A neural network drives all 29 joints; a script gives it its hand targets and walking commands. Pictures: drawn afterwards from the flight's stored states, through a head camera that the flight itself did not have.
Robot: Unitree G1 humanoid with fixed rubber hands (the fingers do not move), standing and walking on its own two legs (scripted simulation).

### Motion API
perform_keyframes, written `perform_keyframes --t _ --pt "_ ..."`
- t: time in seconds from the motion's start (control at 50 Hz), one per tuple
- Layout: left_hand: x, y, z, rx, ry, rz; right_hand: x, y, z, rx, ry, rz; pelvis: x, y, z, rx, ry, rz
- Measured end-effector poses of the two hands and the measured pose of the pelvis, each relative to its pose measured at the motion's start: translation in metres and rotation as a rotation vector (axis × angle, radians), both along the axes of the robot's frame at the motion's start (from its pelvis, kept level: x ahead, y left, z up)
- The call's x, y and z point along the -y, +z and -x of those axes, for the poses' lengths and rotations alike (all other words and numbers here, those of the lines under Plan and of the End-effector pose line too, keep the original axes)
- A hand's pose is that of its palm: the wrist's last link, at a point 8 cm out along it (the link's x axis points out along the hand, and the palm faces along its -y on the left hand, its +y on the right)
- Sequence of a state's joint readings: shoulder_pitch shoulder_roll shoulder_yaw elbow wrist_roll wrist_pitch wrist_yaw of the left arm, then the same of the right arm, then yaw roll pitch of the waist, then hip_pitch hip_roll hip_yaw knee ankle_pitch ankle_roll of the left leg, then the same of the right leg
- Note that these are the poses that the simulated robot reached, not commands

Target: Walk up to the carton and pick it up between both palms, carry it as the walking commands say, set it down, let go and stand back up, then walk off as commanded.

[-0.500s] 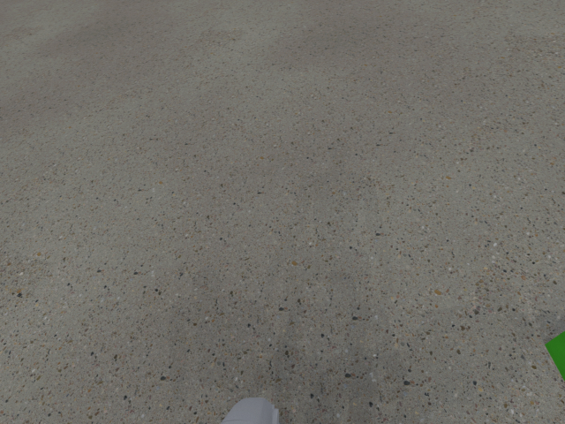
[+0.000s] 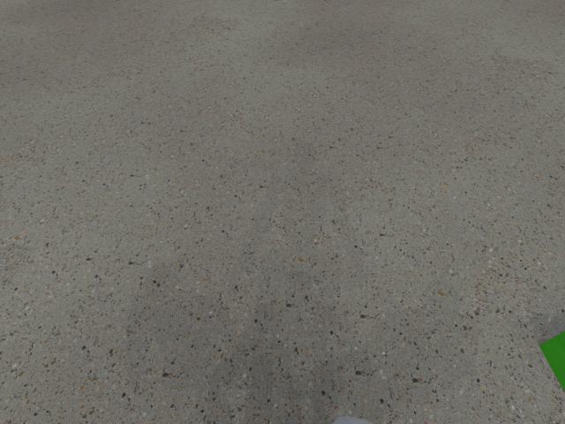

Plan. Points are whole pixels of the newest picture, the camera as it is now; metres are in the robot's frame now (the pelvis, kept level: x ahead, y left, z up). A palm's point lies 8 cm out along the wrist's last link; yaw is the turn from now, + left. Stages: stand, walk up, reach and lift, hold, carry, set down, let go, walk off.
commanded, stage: walk off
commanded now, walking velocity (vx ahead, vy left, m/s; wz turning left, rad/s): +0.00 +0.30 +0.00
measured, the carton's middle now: out of the picture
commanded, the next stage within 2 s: stand in 0.96 s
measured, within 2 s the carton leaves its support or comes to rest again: neither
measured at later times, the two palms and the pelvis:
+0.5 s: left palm out of the picture -0.05 +0.39 -0.12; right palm out of the picture +0.07 -0.10 -0.13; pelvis -0.01 +0.14 +0.01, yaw +1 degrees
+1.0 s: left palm out of the picture -0.01 +0.48 -0.11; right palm out of the picture +0.03 +0.02 -0.15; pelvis -0.01 +0.25 +0.01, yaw +0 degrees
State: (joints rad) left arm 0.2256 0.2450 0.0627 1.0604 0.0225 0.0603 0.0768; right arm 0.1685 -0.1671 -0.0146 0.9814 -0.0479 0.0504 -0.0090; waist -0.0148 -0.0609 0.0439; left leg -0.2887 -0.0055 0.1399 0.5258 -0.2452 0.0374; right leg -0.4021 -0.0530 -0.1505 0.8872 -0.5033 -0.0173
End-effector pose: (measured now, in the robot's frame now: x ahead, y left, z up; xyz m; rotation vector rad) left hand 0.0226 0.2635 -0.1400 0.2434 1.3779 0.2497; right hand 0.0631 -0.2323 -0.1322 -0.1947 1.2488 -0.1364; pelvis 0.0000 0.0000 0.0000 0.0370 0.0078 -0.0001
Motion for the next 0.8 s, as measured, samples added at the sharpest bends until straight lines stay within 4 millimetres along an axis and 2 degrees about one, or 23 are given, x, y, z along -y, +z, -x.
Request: perform_keyframes --t 0.06,0.1,0.18,0.26,0.34,0.4,0.5,0.54,0.6,0.68,0.8 --pt "0.001 0.002 -0.012 0.053 -0.016 -0.013 -0.012 -0.017 0.007 -0.012 -0.02 -0.036 -0.01 -0.006 -0.001 0.013 -0.008 -0.013" --pt "0.002 0.009 -0.01 0.071 -0.022 -0.012 -0.021 -0.022 0.014 -0.039 -0.026 -0.059 -0.017 -0.004 -0.002 0.023 0.004 0.006" --pt "-0.007 0.024 0.014 0.022 -0.003 -0.014 -0.04 -0.018 0.021 -0.081 -0.012 -0.098 -0.031 0.008 -0.001 0.025 0.012 -0.005" --pt "-0.025 0.034 0.039 -0.046 0.023 -0.015 -0.053 -0.013 0.025 -0.091 -0.018 -0.115 -0.049 0.016 0.001 0.019 0.014 -0.017" --pt "-0.051 0.039 0.055 -0.078 0.051 -0.019 -0.07 -0.011 0.026 -0.118 -0.007 -0.112 -0.071 0.018 0.003 0.013 0.019 -0.02" --pt "-0.076 0.037 0.065 -0.094 0.08 -0.02 -0.089 -0.007 0.017 -0.116 0.025 -0.098 -0.092 0.017 0.005 0.007 0.023 -0.011" --pt "-0.128 0.016 0.077 -0.134 0.109 0.006 -0.129 -0.003 -0.009 -0.048 0.063 -0.047 -0.138 0.006 0.005 -0.011 0.017 0.024" --pt "-0.15 0.006 0.079 -0.152 0.102 0.01 -0.146 0.0 -0.013 -0.027 0.069 -0.023 -0.154 0.001 0.007 -0.008 0.013 0.022" --pt "-0.174 0.002 0.069 -0.157 0.089 0.004 -0.166 0.009 -0.014 0.0 0.053 -0.003 -0.17 0.004 0.008 -0.012 0.004 0.028" --pt "-0.192 0.0 0.04 -0.095 0.045 0.016 -0.187 0.012 -0.009 0.017 0.032 0.004 -0.188 0.005 0.006 -0.015 0.0 0.019" --pt "-0.2 0.002 -0.002 0.019 -0.011 0.008 -0.212 -0.007 0.01 -0.005 -0.009 -0.02 -0.211 -0.001 0.004 0.005 -0.012 -0.012"
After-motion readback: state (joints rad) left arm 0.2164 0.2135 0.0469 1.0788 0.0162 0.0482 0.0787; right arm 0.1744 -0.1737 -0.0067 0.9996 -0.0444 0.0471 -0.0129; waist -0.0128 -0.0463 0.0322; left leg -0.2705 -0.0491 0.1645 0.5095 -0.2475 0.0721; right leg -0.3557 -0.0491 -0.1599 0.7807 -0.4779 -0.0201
